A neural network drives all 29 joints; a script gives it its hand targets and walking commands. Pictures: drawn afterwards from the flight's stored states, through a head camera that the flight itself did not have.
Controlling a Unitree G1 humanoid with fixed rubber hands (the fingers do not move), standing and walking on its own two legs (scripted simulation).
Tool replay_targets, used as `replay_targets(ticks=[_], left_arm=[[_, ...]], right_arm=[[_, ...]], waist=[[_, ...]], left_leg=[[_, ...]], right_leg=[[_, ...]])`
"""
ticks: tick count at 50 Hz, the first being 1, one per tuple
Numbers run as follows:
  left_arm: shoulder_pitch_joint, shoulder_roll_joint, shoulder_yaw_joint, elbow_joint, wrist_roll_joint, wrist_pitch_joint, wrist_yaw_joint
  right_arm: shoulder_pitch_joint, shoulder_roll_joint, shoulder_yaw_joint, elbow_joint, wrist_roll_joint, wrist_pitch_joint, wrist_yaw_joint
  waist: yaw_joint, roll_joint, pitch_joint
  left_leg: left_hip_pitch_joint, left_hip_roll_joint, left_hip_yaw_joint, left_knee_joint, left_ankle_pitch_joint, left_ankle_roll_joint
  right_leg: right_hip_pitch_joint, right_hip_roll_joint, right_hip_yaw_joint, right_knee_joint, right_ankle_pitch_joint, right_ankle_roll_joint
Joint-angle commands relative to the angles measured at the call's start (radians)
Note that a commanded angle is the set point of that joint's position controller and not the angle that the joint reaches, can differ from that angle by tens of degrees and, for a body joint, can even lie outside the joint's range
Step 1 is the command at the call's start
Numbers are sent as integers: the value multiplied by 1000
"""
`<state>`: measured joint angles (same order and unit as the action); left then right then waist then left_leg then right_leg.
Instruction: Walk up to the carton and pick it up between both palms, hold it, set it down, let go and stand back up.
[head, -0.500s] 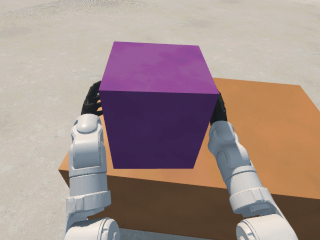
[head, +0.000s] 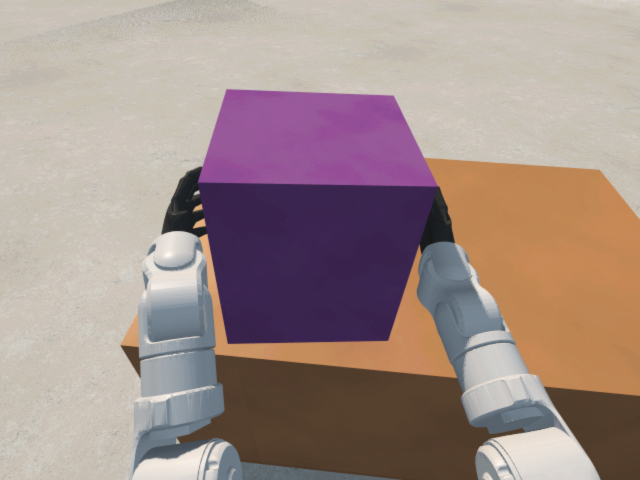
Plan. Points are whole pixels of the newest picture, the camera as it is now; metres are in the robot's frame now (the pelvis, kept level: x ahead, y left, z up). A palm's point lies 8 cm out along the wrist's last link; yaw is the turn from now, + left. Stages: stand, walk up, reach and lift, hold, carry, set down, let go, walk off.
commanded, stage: hold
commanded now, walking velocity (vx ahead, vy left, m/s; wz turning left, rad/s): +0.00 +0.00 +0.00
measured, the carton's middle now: (310, 220) +0.39 +0.00 +0.16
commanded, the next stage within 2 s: set down in 1.46 s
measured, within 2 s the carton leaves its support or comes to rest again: neither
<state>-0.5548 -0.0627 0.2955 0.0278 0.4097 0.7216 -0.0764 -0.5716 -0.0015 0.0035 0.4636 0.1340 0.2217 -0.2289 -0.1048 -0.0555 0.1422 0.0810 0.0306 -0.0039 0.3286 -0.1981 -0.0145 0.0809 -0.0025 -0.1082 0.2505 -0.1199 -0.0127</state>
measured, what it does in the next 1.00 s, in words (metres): stands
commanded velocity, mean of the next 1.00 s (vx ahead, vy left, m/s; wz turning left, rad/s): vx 0.00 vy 0.00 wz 0.00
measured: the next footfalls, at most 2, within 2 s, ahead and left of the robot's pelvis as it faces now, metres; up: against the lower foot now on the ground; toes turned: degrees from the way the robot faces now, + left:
none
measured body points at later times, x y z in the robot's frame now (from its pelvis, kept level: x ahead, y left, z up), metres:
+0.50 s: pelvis -0.01 -0.01 +0.00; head -0.04 +0.02 +0.45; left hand +0.37 +0.15 +0.18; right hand +0.36 -0.15 +0.16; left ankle +0.01 +0.12 -0.75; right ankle +0.03 -0.11 -0.75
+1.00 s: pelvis +0.00 +0.00 +0.00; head -0.02 +0.03 +0.45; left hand +0.38 +0.15 +0.16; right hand +0.36 -0.15 +0.15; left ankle +0.01 +0.12 -0.75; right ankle +0.03 -0.11 -0.75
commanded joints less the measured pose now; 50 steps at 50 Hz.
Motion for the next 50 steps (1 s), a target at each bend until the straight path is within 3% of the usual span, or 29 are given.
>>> replay_targets(ticks=[1, 2, 4, 5, 7, 9, 10, 11, 12, 14, 15, 16, 17, 21, 23, 24, 25, 27, 28, 29, 30, 34, 35, 37, 40, 41, 43, 44, 50], left_arm=[[-576, -438, -454, -102, -173, -73, -134], [-589, -453, -501, -133, -200, -77, -133], [-523, -439, -442, -87, -170, -68, -132], [-568, -435, -460, -112, -177, -77, -138], [-559, -434, -410, 12, -134, -63, -147], [-565, -445, -450, -34, -157, -63, -145], [-584, -425, -428, -63, -148, -68, -140], [-568, -428, -422, -49, -144, -64, -133], [-575, -418, -423, -42, -149, -71, -137], [-603, -433, -415, -15, -138, -69, -139], [-645, -444, -439, -3, -147, -78, -138], [-610, -441, -421, -8, -140, -81, -132], [-638, -454, -429, -8, -149, -86, -129], [-616, -450, -411, 20, -129, -92, -113], [-644, -422, -378, 42, -116, -90, -131], [-636, -419, -377, 40, -112, -88, -130], [-627, -427, -386, 11, -123, -88, -131], [-624, -432, -381, 66, -119, -87, -138], [-626, -423, -370, 51, -113, -92, -140], [-623, -437, -393, 21, -134, -96, -139], [-605, -427, -386, 41, -118, -98, -137], [-616, -429, -391, -20, -131, -103, -138], [-536, -391, -334, 36, -95, -90, -139], [-568, -444, -418, -42, -142, -95, -152], [-588, -421, -445, -64, -154, -102, -140], [-583, -447, -469, -104, -169, -103, -135], [-580, -419, -443, -110, -150, -100, -128], [-554, -408, -426, -35, -136, -89, -133], [-546, -449, -475, -85, -166, -88, -123]], right_arm=[[-678, 471, 330, -323, 35, -78, 123], [-692, 463, 340, -342, 51, -84, 123], [-688, 469, 346, -346, 57, -74, 120], [-680, 476, 348, -329, 46, -76, 118], [-686, 471, 310, -284, 13, -64, 121], [-678, 459, 283, -275, 15, -72, 128], [-700, 462, 303, -268, 29, -71, 137], [-699, 459, 310, -279, 34, -73, 142], [-687, 471, 294, -275, 14, -81, 137], [-717, 468, 274, -248, 1, -83, 143], [-741, 472, 255, -241, -7, -92, 145], [-749, 467, 269, -253, 6, -98, 153], [-771, 480, 260, -252, -4, -105, 149], [-771, 478, 254, -219, -17, -110, 161], [-755, 473, 226, -168, -41, -108, 156], [-765, 467, 225, -148, -28, -107, 164], [-726, 467, 220, -152, -29, -109, 166], [-741, 475, 211, -166, -47, -116, 159], [-747, 468, 208, -145, -32, -119, 161], [-754, 466, 224, -216, -33, -131, 152], [-771, 470, 234, -199, -26, -131, 147], [-721, 480, 272, -196, -20, -131, 136], [-700, 474, 287, -178, -4, -121, 137], [-687, 476, 288, -257, -11, -132, 119], [-687, 472, 318, -272, 9, -120, 119], [-665, 471, 299, -257, 18, -119, 126], [-647, 453, 308, -248, 14, -110, 133], [-636, 442, 278, -217, 4, -106, 131], [-715, 462, 320, -306, 35, -119, 134]], waist=[[-37, 65, -445], [-25, 78, -475], [10, 54, -410], [-10, 35, -404], [-14, 30, -324], [-32, 74, -380], [6, 79, -375], [12, 80, -390], [-2, 48, -362], [2, 77, -352], [-25, 84, -379], [22, 90, -386], [-6, 87, -427], [22, 75, -413], [-6, 54, -365], [36, 81, -357], [5, 82, -382], [-10, 52, -399], [6, 73, -365], [-14, 74, -421], [12, 69, -408], [0, 59, -429], [40, 45, -352], [-43, 74, -434], [-13, 92, -448], [-34, 115, -435], [-4, 105, -414], [-25, 84, -352], [11, 109, -427]], left_leg=[[-18, -74, 66, -30, 292, -12], [0, -61, 54, -12, 352, -24], [-12, -60, 54, -23, 325, -11], [-26, -59, 52, -29, 284, -8], [-73, -69, 68, -76, 149, 10], [-47, -56, 61, -65, 180, -5], [-73, -60, 64, -68, 187, -2], [-55, -56, 61, -70, 226, -4], [-66, -57, 59, -60, 195, 7], [-79, -55, 71, -81, 134, 8], [-85, -57, 66, -78, 111, 7], [-84, -51, 64, -77, 127, 4], [-57, -54, 66, -69, 152, 3], [-65, -52, 63, -82, 149, 8], [-94, -52, 72, -97, 86, 23], [-109, -50, 74, -98, 91, 14], [-96, -52, 73, -98, 99, 13], [-75, -63, 81, -89, 122, 17], [-93, -58, 72, -89, 119, 15], [-71, -59, 70, -76, 158, 11], [-70, -62, 80, -75, 181, 14], [-47, -71, 79, -48, 240, 8], [-63, -65, 79, -72, 206, 21], [-29, -74, 74, -32, 287, -3], [-8, -67, 67, -20, 319, -17], [16, -60, 62, -18, 359, -25], [4, -60, 57, -39, 301, -18], [-33, -60, 56, -55, 233, -7], [-12, -54, 58, -28, 323, -18]], right_leg=[[164, 34, -17, 11, 240, 45], [168, 41, -22, 13, 252, 40], [153, 41, -12, 6, 242, 49], [158, 39, -17, 12, 232, 54], [139, 21, -15, -20, 109, 52], [122, 31, -19, -13, 89, 37], [140, 27, -17, -7, 84, 37], [131, 33, -26, -4, 100, 35], [126, 30, -15, -6, 108, 38], [121, 26, -20, -14, 32, 37], [123, 22, -19, -17, 20, 35], [114, 24, -18, -13, -3, 32], [120, 29, -21, -11, 21, 35], [111, 36, -26, -23, -1, 31], [126, 25, -23, -23, -23, 33], [128, 20, -16, -24, -42, 25], [124, 16, -23, -20, -18, 28], [132, 19, -17, -32, 25, 38], [131, 18, -19, -32, 4, 28], [150, 23, -28, -20, 51, 35], [148, 21, -22, -19, 83, 37], [184, 22, -28, -6, 181, 44], [179, 14, -18, -10, 169, 45], [213, 22, -32, 2, 272, 45], [174, 27, -22, 6, 237, 38], [134, 39, -33, 3, 212, 35], [128, 38, -38, -7, 155, 39], [115, 29, -28, -14, 120, 38], [145, 38, -29, -3, 175, 31]])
